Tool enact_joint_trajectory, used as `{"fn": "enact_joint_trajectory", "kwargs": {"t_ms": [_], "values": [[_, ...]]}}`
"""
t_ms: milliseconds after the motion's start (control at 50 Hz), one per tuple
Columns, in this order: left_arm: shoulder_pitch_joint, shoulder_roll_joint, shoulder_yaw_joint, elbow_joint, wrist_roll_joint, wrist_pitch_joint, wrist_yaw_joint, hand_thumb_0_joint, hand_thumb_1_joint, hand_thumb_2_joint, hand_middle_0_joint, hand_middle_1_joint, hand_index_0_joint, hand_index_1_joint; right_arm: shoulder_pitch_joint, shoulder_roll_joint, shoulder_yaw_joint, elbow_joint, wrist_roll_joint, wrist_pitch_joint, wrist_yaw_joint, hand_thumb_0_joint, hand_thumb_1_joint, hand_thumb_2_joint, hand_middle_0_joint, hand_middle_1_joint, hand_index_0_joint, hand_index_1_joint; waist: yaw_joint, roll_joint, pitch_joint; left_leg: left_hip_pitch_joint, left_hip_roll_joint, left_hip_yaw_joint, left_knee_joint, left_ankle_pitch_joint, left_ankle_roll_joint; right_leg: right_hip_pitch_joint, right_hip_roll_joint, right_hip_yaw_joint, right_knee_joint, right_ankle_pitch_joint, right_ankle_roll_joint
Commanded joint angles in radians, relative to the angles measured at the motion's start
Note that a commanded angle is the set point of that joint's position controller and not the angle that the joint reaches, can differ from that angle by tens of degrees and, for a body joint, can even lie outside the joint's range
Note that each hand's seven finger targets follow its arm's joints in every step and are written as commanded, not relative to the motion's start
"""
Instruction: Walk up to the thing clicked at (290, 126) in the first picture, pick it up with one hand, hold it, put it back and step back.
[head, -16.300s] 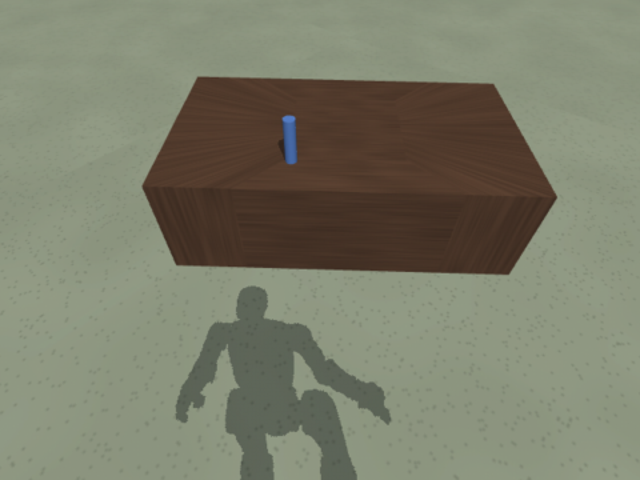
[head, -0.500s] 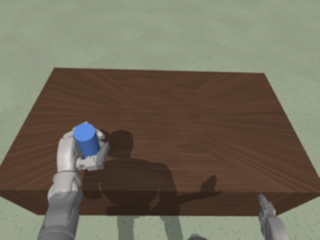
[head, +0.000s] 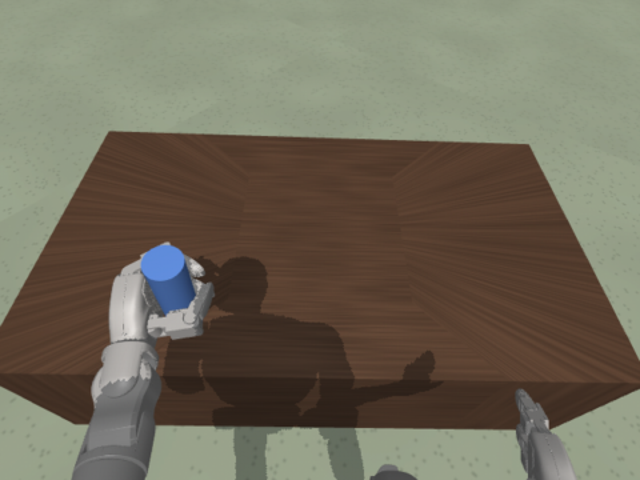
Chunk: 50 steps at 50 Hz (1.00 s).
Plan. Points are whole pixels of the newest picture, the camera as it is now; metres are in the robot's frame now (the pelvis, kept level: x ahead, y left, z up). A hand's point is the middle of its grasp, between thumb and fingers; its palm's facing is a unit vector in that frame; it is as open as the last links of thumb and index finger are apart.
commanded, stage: hold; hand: left
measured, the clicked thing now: (176, 296) +0.33 +0.19 +0.05
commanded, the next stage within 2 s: crouch in 1.48 s
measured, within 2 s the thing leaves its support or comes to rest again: neither
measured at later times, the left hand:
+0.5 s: hand (194, 297) +0.34 +0.17 +0.04, palm faces +0.11 -0.99 +0.01, open 5.7 cm
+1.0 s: hand (194, 294) +0.34 +0.17 +0.05, palm faces +0.10 -0.99 +0.01, open 5.7 cm
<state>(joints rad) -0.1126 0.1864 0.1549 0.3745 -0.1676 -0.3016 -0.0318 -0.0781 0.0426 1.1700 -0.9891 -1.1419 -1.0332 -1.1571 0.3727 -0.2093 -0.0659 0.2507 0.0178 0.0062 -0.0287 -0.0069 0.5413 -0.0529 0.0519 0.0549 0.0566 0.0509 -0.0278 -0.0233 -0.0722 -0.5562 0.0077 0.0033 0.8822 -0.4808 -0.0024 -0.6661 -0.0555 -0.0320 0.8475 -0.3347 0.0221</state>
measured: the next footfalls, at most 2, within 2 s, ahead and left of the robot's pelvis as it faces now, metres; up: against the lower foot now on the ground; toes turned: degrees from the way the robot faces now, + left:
none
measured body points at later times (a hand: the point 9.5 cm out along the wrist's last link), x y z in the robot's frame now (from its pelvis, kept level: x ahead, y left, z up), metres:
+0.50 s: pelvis +0.00 +0.00 +0.00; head +0.05 +0.01 +0.45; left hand +0.32 +0.22 +0.04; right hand +0.16 -0.25 -0.05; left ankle -0.02 +0.12 -0.70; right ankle +0.05 -0.14 -0.70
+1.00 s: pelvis +0.00 +0.00 +0.00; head +0.05 +0.01 +0.45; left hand +0.32 +0.22 +0.05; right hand +0.16 -0.25 -0.05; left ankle -0.02 +0.12 -0.70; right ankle +0.05 -0.14 -0.70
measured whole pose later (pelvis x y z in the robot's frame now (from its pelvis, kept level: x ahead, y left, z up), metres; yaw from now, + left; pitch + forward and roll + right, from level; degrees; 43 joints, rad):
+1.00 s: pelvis +0.00 +0.00 +0.00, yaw +0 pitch +9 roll +0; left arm -0.11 0.18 0.14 0.39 -0.16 -0.32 -0.03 -0.08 0.04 1.17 -0.99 -1.14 -1.03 -1.16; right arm 0.37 -0.21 -0.07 0.28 0.02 -0.02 -0.02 -0.01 0.54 -0.05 0.05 0.06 0.06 0.05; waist -0.03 -0.02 -0.07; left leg -0.54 0.01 0.01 0.86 -0.48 0.00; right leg -0.64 -0.05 -0.03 0.82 -0.33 0.03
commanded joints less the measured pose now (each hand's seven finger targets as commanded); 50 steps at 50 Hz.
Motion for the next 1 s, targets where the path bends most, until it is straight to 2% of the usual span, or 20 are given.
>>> {"fn": "enact_joint_trajectory", "kwargs": {"t_ms": [0,40,100,140,220,280,320,360,540,560,640,660,680,700,740,780,820,860,940,980], "values": [[-0.299,0.116,0.016,-0.299,-0.014,-0.085,-0.008,0.000,0.582,1.340,-1.431,-1.486,-1.449,-1.483,0.004,-0.143,-0.072,-0.166,-0.002,-0.060,-0.014,0.000,0.560,-0.047,0.049,0.050,0.050,0.050,-0.003,0.048,-0.304,0.043,-0.017,-0.002,-0.157,0.283,-0.012,0.251,0.026,-0.004,-0.086,0.202,-0.032],[-0.252,0.102,0.012,-0.260,-0.016,-0.074,-0.006,0.000,0.552,1.318,-1.409,-1.462,-1.426,-1.460,0.008,-0.135,-0.066,-0.142,0.000,-0.061,-0.013,0.000,0.562,-0.047,0.049,0.050,0.050,0.050,-0.004,0.050,-0.278,0.047,-0.021,0.004,-0.156,0.273,-0.008,0.253,0.027,-0.003,-0.094,0.200,-0.029],[-0.342,0.115,0.020,-0.325,-0.023,-0.078,0.004,0.000,0.550,1.313,-1.387,-1.443,-1.402,-1.443,-0.032,-0.131,-0.060,-0.176,0.003,-0.072,-0.014,0.000,0.565,-0.047,0.049,0.050,0.049,0.050,-0.004,0.020,-0.271,0.035,-0.015,-0.005,-0.166,0.258,-0.009,0.252,0.029,-0.007,-0.101,0.182,-0.028],[-0.288,0.156,0.066,-0.250,-0.011,-0.070,0.019,0.000,0.564,1.327,-1.395,-1.454,-1.409,-1.455,-0.014,-0.142,-0.078,-0.147,0.003,-0.062,-0.020,0.000,0.554,-0.050,0.049,0.050,0.050,0.050,0.001,0.018,-0.282,0.024,-0.022,0.002,-0.156,0.257,-0.003,0.271,0.023,0.002,-0.105,0.192,-0.026],[-0.333,0.116,0.030,-0.292,-0.011,-0.077,0.016,0.000,0.568,1.341,-1.402,-1.467,-1.418,-1.467,-0.025,-0.127,-0.062,-0.152,0.002,-0.066,-0.017,0.000,0.562,-0.048,0.049,0.050,0.050,0.050,0.000,0.042,-0.259,0.039,-0.016,-0.003,-0.171,0.275,-0.013,0.252,0.027,-0.004,-0.100,0.196,-0.030],[-0.248,0.112,0.044,-0.195,-0.017,-0.072,0.003,0.000,0.575,1.341,-1.403,-1.464,-1.419,-1.464,-0.018,-0.134,-0.070,-0.149,0.004,-0.069,-0.012,0.000,0.563,-0.048,0.049,0.050,0.049,0.050,0.004,0.009,-0.251,0.026,-0.014,-0.005,-0.168,0.294,-0.014,0.260,0.027,-0.007,-0.098,0.207,-0.031],[-0.258,0.089,0.013,-0.194,-0.014,-0.071,-0.009,0.000,0.564,1.336,-1.408,-1.464,-1.423,-1.464,-0.004,-0.125,-0.061,-0.134,0.002,-0.066,-0.009,0.000,0.561,-0.048,0.049,0.050,0.049,0.050,-0.009,0.017,-0.278,0.036,-0.018,0.004,-0.154,0.308,-0.008,0.263,0.024,0.000,-0.096,0.238,-0.029],[-0.292,0.117,0.041,-0.214,-0.018,-0.079,-0.005,0.000,0.561,1.335,-1.391,-1.454,-1.407,-1.454,-0.022,-0.146,-0.076,-0.117,0.000,-0.072,-0.008,0.000,0.565,-0.047,0.049,0.050,0.050,0.050,0.002,0.039,-0.268,0.028,-0.014,0.000,-0.157,0.314,-0.014,0.246,0.024,-0.003,-0.089,0.229,-0.034],[-0.307,0.131,0.038,-0.290,-0.016,-0.110,0.000,0.000,0.540,1.326,-1.387,-1.449,-1.400,-1.451,-0.009,-0.123,-0.050,-0.149,-0.002,-0.072,-0.008,0.000,0.556,-0.050,0.049,0.050,0.049,0.050,-0.005,0.043,-0.323,0.056,-0.020,0.004,-0.141,0.349,-0.010,0.300,0.022,0.004,-0.085,0.277,-0.031],[-0.304,0.154,0.066,-0.266,-0.020,-0.108,0.001,0.000,0.529,1.337,-1.384,-1.452,-1.395,-1.456,-0.004,-0.145,-0.075,-0.124,-0.003,-0.069,-0.012,0.000,0.555,-0.051,0.049,0.050,0.049,0.050,-0.005,0.037,-0.315,0.043,-0.021,0.003,-0.140,0.334,-0.009,0.291,0.021,0.005,-0.087,0.268,-0.030],[-0.275,0.117,0.034,-0.218,-0.011,-0.096,0.000,0.000,0.525,1.323,-1.376,-1.440,-1.388,-1.444,-0.040,-0.134,-0.060,-0.141,0.001,-0.074,-0.009,0.000,0.555,-0.051,0.049,0.050,0.049,0.050,0.000,0.031,-0.249,0.031,-0.014,-0.006,-0.166,0.286,-0.012,0.247,0.026,-0.006,-0.094,0.204,-0.032],[-0.281,0.124,0.033,-0.196,-0.008,-0.092,-0.002,0.000,0.550,1.322,-1.376,-1.438,-1.389,-1.440,-0.028,-0.149,-0.084,-0.120,0.000,-0.067,-0.013,0.000,0.559,-0.049,0.049,0.050,0.049,0.050,-0.016,0.031,-0.255,0.032,-0.018,-0.001,-0.162,0.266,-0.007,0.243,0.026,-0.002,-0.104,0.196,-0.030],[-0.338,0.120,0.025,-0.272,-0.014,-0.104,-0.007,0.000,0.532,1.316,-1.362,-1.427,-1.375,-1.430,-0.036,-0.130,-0.058,-0.147,-0.001,-0.072,-0.010,0.000,0.566,-0.048,0.049,0.050,0.049,0.050,-0.010,0.020,-0.263,0.039,-0.019,0.001,-0.165,0.247,-0.004,0.253,0.025,-0.003,-0.111,0.184,-0.027],[-0.335,0.102,0.012,-0.263,-0.016,-0.105,-0.013,0.000,0.556,1.333,-1.366,-1.437,-1.380,-1.439,-0.030,-0.113,-0.044,-0.152,-0.001,-0.080,-0.009,0.000,0.566,-0.048,0.049,0.050,0.049,0.050,-0.013,0.018,-0.285,0.046,-0.019,0.001,-0.160,0.267,-0.005,0.264,0.024,-0.004,-0.105,0.201,-0.028],[-0.259,0.121,0.036,-0.157,-0.016,-0.084,-0.008,0.000,0.526,1.319,-1.379,-1.445,-1.395,-1.446,-0.016,-0.166,-0.093,-0.105,0.000,-0.074,-0.013,0.000,0.558,-0.049,0.049,0.050,0.049,0.050,-0.010,0.026,-0.249,0.037,-0.017,-0.001,-0.160,0.301,-0.009,0.254,0.026,-0.005,-0.099,0.228,-0.031],[-0.328,0.097,0.005,-0.252,-0.016,-0.100,-0.013,0.000,0.544,1.329,-1.373,-1.435,-1.385,-1.440,-0.016,-0.128,-0.053,-0.134,-0.003,-0.084,-0.007,0.000,0.558,-0.050,0.049,0.050,0.049,0.050,-0.009,0.035,-0.309,0.062,-0.016,0.001,-0.147,0.356,-0.013,0.276,0.024,-0.005,-0.086,0.276,-0.032],[-0.284,0.121,0.038,-0.220,-0.017,-0.098,-0.005,0.000,0.534,1.316,-1.378,-1.435,-1.391,-1.437,-0.025,-0.147,-0.076,-0.136,-0.001,-0.081,-0.008,0.000,0.558,-0.050,0.049,0.050,0.049,0.050,-0.003,0.024,-0.281,0.042,-0.019,0.001,-0.156,0.308,-0.008,0.274,0.024,-0.005,-0.097,0.234,-0.031],[-0.310,0.130,0.031,-0.272,-0.010,-0.102,-0.003,0.000,0.559,1.325,-1.377,-1.439,-1.391,-1.441,-0.032,-0.125,-0.052,-0.150,-0.002,-0.083,-0.004,0.000,0.561,-0.049,0.049,0.050,0.049,0.050,0.012,0.052,-0.304,0.053,-0.018,0.001,-0.158,0.334,-0.015,0.286,0.024,-0.006,-0.092,0.250,-0.033],[-0.294,0.126,0.039,-0.228,-0.009,-0.090,0.008,0.000,0.567,1.328,-1.356,-1.423,-1.368,-1.426,-0.025,-0.139,-0.066,-0.135,0.000,-0.074,-0.006,0.000,0.566,-0.049,0.049,0.050,0.049,0.050,-0.001,0.029,-0.245,0.037,-0.013,-0.007,-0.174,0.289,-0.016,0.253,0.029,-0.010,-0.100,0.200,-0.034],[-0.316,0.122,0.041,-0.239,-0.012,-0.095,0.007,0.000,0.561,1.338,-1.348,-1.426,-1.359,-1.431,-0.033,-0.138,-0.068,-0.157,0.000,-0.075,-0.007,0.000,0.567,-0.049,0.049,0.050,0.049,0.050,-0.005,0.018,-0.282,0.044,-0.016,-0.003,-0.166,0.284,-0.010,0.273,0.026,-0.006,-0.104,0.208,-0.031]]}}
